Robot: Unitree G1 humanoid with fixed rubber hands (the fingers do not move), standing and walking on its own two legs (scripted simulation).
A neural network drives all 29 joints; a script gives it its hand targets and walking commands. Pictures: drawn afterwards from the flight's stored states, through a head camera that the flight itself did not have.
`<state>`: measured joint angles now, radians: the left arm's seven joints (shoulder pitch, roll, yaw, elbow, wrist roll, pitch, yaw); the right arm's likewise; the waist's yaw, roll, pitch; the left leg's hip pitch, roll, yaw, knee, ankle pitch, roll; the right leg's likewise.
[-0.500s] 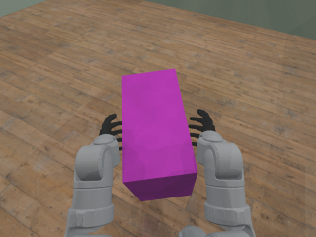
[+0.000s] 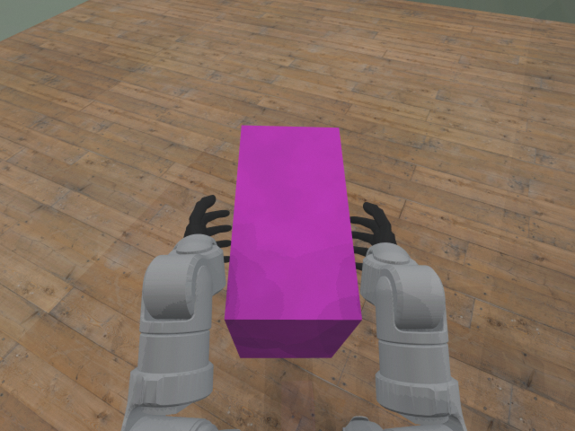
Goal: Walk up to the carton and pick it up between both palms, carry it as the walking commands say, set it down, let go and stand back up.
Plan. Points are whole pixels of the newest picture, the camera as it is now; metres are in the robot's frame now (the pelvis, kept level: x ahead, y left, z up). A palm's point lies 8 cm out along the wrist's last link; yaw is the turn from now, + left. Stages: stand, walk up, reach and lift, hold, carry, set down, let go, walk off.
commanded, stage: carry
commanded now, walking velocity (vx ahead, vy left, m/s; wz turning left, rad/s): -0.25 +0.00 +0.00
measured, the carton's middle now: (288, 246) +0.38 +0.00 +0.01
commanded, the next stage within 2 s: none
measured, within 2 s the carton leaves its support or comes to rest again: neither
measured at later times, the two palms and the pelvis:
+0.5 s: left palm (131, 422) +0.13 +0.15 +0.09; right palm out of the picture +0.11 -0.08 +0.08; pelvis -0.19 +0.05 +0.00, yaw -4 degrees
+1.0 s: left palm out of the picture -0.06 +0.26 +0.10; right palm out of the picture -0.06 +0.03 +0.10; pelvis -0.38 +0.15 +0.00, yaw -3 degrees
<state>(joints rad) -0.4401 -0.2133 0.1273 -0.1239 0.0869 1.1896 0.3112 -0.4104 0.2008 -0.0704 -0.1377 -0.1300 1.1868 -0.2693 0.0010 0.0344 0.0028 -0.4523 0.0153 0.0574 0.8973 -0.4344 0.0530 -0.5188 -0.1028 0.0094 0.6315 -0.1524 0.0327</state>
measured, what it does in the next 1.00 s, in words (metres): walks backwards: left foot, then right foot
